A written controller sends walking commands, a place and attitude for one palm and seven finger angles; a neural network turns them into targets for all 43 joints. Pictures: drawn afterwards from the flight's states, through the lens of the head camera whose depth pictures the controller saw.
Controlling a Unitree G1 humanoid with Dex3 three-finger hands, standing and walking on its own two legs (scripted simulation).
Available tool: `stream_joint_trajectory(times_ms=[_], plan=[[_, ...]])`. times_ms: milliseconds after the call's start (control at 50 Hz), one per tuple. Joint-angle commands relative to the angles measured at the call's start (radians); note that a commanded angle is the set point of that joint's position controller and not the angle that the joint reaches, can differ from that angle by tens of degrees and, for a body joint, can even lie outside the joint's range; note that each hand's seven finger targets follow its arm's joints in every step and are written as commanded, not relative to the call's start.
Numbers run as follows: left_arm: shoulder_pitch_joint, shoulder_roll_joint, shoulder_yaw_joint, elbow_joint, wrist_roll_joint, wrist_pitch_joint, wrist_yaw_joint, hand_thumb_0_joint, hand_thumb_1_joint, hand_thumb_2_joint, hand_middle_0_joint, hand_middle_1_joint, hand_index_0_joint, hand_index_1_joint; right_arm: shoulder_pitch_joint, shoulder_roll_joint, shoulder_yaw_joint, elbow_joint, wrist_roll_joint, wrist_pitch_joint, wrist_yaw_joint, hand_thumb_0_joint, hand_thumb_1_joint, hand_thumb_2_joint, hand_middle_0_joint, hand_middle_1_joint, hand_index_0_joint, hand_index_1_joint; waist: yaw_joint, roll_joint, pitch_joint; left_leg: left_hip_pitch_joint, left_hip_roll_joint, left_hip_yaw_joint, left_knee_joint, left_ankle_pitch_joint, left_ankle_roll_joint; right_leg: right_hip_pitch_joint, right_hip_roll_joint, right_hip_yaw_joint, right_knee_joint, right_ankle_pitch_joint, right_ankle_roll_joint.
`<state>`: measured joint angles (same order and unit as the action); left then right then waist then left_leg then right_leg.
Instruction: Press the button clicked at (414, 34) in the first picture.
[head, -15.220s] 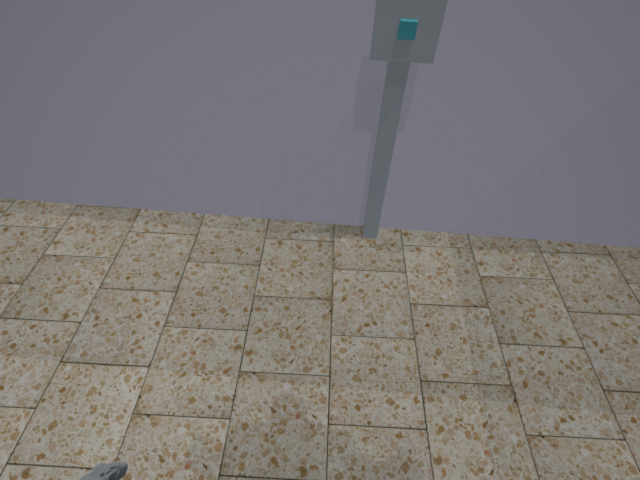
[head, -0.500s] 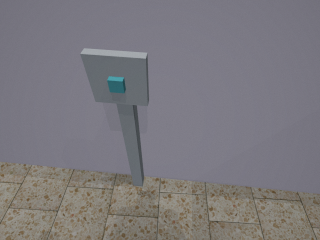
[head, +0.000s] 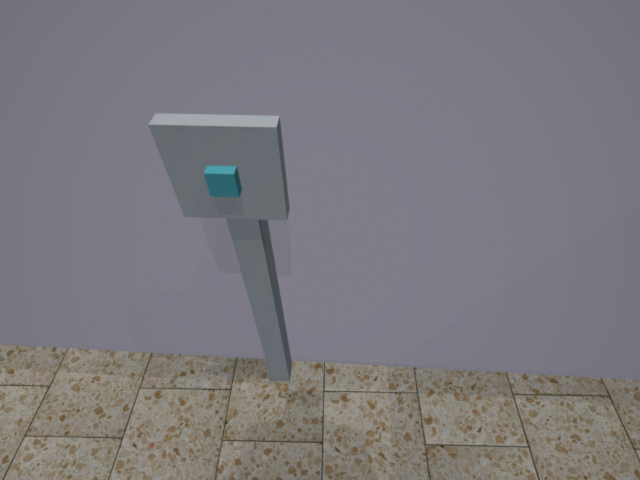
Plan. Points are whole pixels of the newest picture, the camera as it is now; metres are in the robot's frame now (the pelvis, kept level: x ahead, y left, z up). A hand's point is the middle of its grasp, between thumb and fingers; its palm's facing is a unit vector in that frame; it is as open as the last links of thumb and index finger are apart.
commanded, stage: look again from close up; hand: left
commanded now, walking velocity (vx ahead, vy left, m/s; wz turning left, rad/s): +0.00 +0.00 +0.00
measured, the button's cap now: (224, 180) +0.51 +0.18 +0.10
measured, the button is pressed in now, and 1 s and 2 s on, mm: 0 0 0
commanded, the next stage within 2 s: raise the hand and make a fist in 0.12 s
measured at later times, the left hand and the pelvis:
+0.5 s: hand (191, 414) +0.20 +0.17 +0.00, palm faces +0.08 -1.00 -0.02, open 6.4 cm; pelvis -0.01 -0.01 -0.04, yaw +1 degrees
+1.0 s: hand (167, 438) +0.17 +0.19 +0.00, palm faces -0.01 -1.00 -0.04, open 3.3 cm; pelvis -0.03 -0.01 -0.06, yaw +2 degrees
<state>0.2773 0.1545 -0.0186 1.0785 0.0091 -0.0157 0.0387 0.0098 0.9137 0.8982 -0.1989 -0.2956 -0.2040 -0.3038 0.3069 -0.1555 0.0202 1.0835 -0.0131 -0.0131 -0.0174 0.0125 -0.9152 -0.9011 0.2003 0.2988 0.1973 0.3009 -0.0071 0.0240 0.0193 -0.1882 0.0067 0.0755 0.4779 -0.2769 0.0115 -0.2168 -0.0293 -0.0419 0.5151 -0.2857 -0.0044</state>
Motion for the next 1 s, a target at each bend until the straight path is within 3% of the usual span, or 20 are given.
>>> stream_joint_trajectory(times_ms=[0, 180, 200, 220, 240, 260, 280, 300, 320, 340, 400, 480, 560, 640, 660, 700, 760, 820, 860, 980], plan=[[0.048, 0.108, 0.024, -0.021, 0.001, -0.016, 0.0, 0.0, 0.9, 0.9, -0.2, -0.3, -0.2, -0.3, 0.048, -0.094, -0.015, -0.018, 0.0, -0.021, -0.006, 0.0, -0.9, -0.9, 0.2, 0.3, 0.2, 0.3, 0.01, -0.036, 0.028, -0.041, 0.093, -0.107, -0.104, 0.146, 0.025, 0.027, -0.069, 0.083, -0.092, 0.142, -0.037], [0.042, 0.112, 0.025, -0.005, 0.003, -0.016, -0.001, 0.0, 0.9, 0.9, -0.2, -0.3, -0.2, -0.3, 0.028, -0.088, -0.017, 0.011, 0.0, -0.017, -0.01, 0.0, -0.9, -0.9, 0.2, 0.3, 0.2, 0.3, 0.008, -0.035, 0.035, -0.01, 0.095, -0.091, -0.097, 0.179, 0.015, 0.031, -0.077, 0.089, -0.105, 0.22, -0.039], [0.137, 0.136, 0.033, 0.03, 0.01, -0.028, 0.039, 0.0, 0.9, 0.9, -0.2, -0.3, -0.2, -0.3, -0.076, -0.125, -0.031, -0.06, 0.012, -0.021, -0.005, 0.0, -0.9, -0.9, 0.2, 0.3, 0.2, 0.3, 0.051, -0.134, 0.065, -0.097, 0.104, -0.052, 0.123, 0.19, -0.016, 0.033, -0.15, 0.155, -0.122, 0.676, -0.006], [-0.631, 0.387, 0.192, -1.542, -0.196, -0.259, 0.03, 0.0, 0.9, 0.9, -0.228, -0.33, -0.228, -0.33, -0.046, -0.289, -0.061, -0.395, 0.058, -0.182, -0.048, 0.0, -0.9, -0.9, 0.2, 0.3, 0.2, 0.3, -0.078, 0.121, -0.47, 0.175, -0.004, -0.065, -0.034, 0.327, 0.019, 0.136, -0.05, 0.075, -0.027, 0.531, -0.033], [-0.128, 0.312, 0.179, -1.283, -0.106, -0.207, 0.072, 0.0, 0.9, 0.9, -0.255, -0.36, -0.255, -0.36, -0.123, -0.192, -0.04, -0.347, 0.039, -0.266, -0.087, 0.0, -0.9, -0.9, 0.2, 0.3, 0.2, 0.3, 0.031, 0.27, -0.449, 0.234, 0.027, -0.056, -0.043, 0.474, 0.023, 0.092, 0.004, 0.035, 0.024, 0.304, -0.049], [0.134, 0.042, 0.035, -1.106, -0.149, -0.07, 0.097, 0.0, 0.9, 0.9, -0.282, -0.39, -0.282, -0.39, -0.137, -0.15, -0.054, -0.336, 0.057, -0.292, -0.082, 0.0, -0.9, -0.9, 0.2, 0.3, 0.2, 0.3, -0.006, 0.211, -0.263, 0.11, 0.045, -0.079, -0.047, 0.456, -0.014, -0.023, 0.01, -0.037, 0.025, 0.143, -0.028], [0.111, -0.022, 0.008, -1.095, -0.165, -0.058, 0.077, 0.0, 0.9, 0.9, -0.31, -0.42, -0.31, -0.42, -0.101, -0.169, -0.057, -0.326, 0.063, -0.299, -0.073, 0.0, -0.9, -0.9, 0.2, 0.3, 0.2, 0.3, -0.026, 0.098, -0.123, 0.04, 0.032, -0.086, -0.018, 0.373, -0.007, -0.087, 0.012, -0.052, 0.003, 0.146, -0.016], [0.003, 0.069, 0.083, -1.151, -0.175, -0.105, 0.063, 0.0, 0.9, 0.9, -0.337, -0.45, -0.337, -0.45, -0.13, -0.204, -0.078, -0.386, 0.055, -0.311, -0.07, 0.0, -0.9, -0.9, 0.2, 0.3, 0.2, 0.3, -0.052, 0.023, -0.016, -0.05, 0.012, -0.102, 0.027, 0.25, -0.001, -0.158, 0.014, -0.059, -0.008, 0.132, -0.011], [0.052, 0.098, 0.131, -1.109, -0.172, -0.161, 0.032, 0.0, 0.9, 0.9, -0.365, -0.48, -0.365, -0.48, -0.111, -0.221, -0.094, -0.404, 0.037, -0.315, -0.065, 0.0, -0.9, -0.9, 0.2, 0.3, 0.2, 0.3, -0.056, -0.086, -0.057, -0.095, 0.002, -0.092, 0.07, 0.187, 0.004, -0.203, 0.019, -0.068, 0.006, 0.093, -0.007], [0.215, 0.038, 0.131, -1.004, -0.187, -0.214, -0.014, 0.0, 0.9, 0.9, -0.393, -0.51, -0.393, -0.51, -0.124, -0.208, -0.103, -0.437, 0.024, -0.317, -0.058, 0.0, -0.9, -0.9, 0.2, 0.3, 0.2, 0.3, -0.016, -0.186, -0.046, -0.176, -0.003, -0.086, 0.115, 0.152, 0.002, -0.243, 0.025, -0.077, 0.047, 0.067, -0.004], [0.404, -0.001, 0.156, -0.909, -0.235, -0.419, -0.198, 0.0, 0.9, 0.9, -0.475, -0.6, -0.475, -0.6, -0.177, -0.2, -0.121, -0.535, 0.024, -0.31, -0.011, 0.0, -0.9, -0.9, 0.2, 0.3, 0.2, 0.3, 0.054, -0.261, -0.091, -0.377, -0.026, -0.059, 0.254, 0.091, -0.02, -0.303, 0.026, -0.053, 0.206, 0.065, -0.011], [0.382, 0.148, 0.283, -0.995, -0.278, -0.634, -0.431, 0.0, 0.9, 0.9, -0.585, -0.72, -0.585, -0.72, -0.205, -0.212, -0.141, -0.651, 0.035, -0.299, 0.026, 0.0, -0.9, -0.9, 0.2, 0.3, 0.2, 0.3, 0.075, -0.106, -0.261, -0.509, -0.043, -0.038, 0.427, 0.081, -0.019, -0.305, -0.005, 0.051, 0.349, 0.137, -0.021], [0.211, 0.165, 0.298, -1.225, -0.347, -0.546, -0.426, 0.0, 0.9, 0.9, -0.695, -0.84, -0.695, -0.84, -0.199, -0.202, -0.124, -0.739, 0.044, -0.259, 0.001, 0.0, -0.9, -0.9, 0.2, 0.3, 0.2, 0.3, 0.039, -0.037, -0.302, -0.532, -0.038, -0.04, 0.471, 0.009, 0.0, -0.366, 0.007, 0.09, 0.342, -0.019, -0.004], [0.097, 0.163, 0.243, -1.453, -0.311, -0.552, -0.361, 0.0, 0.9, 0.9, -0.805, -0.96, -0.805, -0.96, -0.133, -0.188, -0.109, -0.74, 0.039, -0.24, -0.023, 0.0, -0.9, -0.9, 0.2, 0.3, 0.2, 0.3, -0.017, 0.073, -0.324, -0.472, -0.008, -0.07, 0.501, 0.034, 0.017, -0.418, 0.025, 0.073, 0.348, 0.013, -0.012], [0.039, 0.175, 0.223, -1.486, -0.309, -0.556, -0.362, 0.0, 0.9, 0.9, -0.832, -0.99, -0.832, -0.99, -0.123, -0.193, -0.098, -0.733, 0.033, -0.239, -0.029, 0.0, -0.9, -0.9, 0.2, 0.3, 0.2, 0.3, -0.045, 0.024, -0.315, -0.485, 0.001, -0.085, 0.516, 0.03, 0.024, -0.436, 0.033, 0.071, 0.359, 0.014, -0.008], [0.059, 0.172, 0.207, -1.436, -0.292, -0.538, -0.375, 0.0, 0.9, 0.9, -0.887, -1.05, -0.887, -1.05, -0.116, -0.193, -0.093, -0.713, 0.037, -0.242, -0.036, 0.0, -0.9, -0.9, 0.2, 0.3, 0.2, 0.3, -0.052, 0.057, -0.291, -0.488, 0.006, -0.092, 0.512, 0.006, 0.022, -0.463, 0.037, 0.057, 0.349, -0.02, -0.013], [0.079, 0.205, 0.231, -1.36, -0.302, -0.463, -0.405, 0.0, 0.9, 0.9, -0.97, -1.14, -0.97, -1.14, -0.135, -0.201, -0.079, -0.706, 0.049, -0.247, -0.045, 0.0, -0.9, -0.9, 0.2, 0.3, 0.2, 0.3, -0.042, 0.034, -0.266, -0.505, 0.005, -0.106, 0.485, -0.032, 0.022, -0.444, 0.042, 0.053, 0.314, -0.093, -0.013], [0.169, 0.215, 0.272, -1.366, -0.319, -0.368, -0.401, 0.0, 0.9, 0.9, -1.053, -1.23, -1.053, -1.23, -0.151, -0.19, -0.073, -0.722, 0.059, -0.248, -0.046, 0.0, -0.9, -0.9, 0.2, 0.3, 0.2, 0.3, 0.004, 0.067, -0.335, -0.456, -0.001, -0.104, 0.424, -0.007, 0.018, -0.36, 0.032, 0.036, 0.289, -0.077, -0.012], [0.211, 0.211, 0.3, -1.329, -0.334, -0.321, -0.379, 0.0, 0.9, 0.9, -1.107, -1.29, -1.107, -1.29, -0.174, -0.177, -0.068, -0.721, 0.057, -0.245, -0.045, 0.0, -0.9, -0.9, 0.2, 0.3, 0.2, 0.3, 0.023, -0.001, -0.316, -0.464, -0.002, -0.112, 0.395, 0.004, 0.015, -0.321, 0.035, 0.023, 0.277, -0.073, -0.009], [0.2, 0.203, 0.303, -1.389, -0.333, -0.355, -0.319, 0.0, 0.9, 0.9, -1.273, -1.47, -1.273, -1.47, -0.157, -0.178, -0.065, -0.72, 0.051, -0.261, -0.041, 0.0, -0.9, -0.9, 0.2, 0.3, 0.2, 0.3, 0.023, -0.046, -0.261, -0.449, -0.002, -0.111, 0.34, -0.023, 0.011, -0.322, 0.035, 0.006, 0.249, -0.126, -0.007]])
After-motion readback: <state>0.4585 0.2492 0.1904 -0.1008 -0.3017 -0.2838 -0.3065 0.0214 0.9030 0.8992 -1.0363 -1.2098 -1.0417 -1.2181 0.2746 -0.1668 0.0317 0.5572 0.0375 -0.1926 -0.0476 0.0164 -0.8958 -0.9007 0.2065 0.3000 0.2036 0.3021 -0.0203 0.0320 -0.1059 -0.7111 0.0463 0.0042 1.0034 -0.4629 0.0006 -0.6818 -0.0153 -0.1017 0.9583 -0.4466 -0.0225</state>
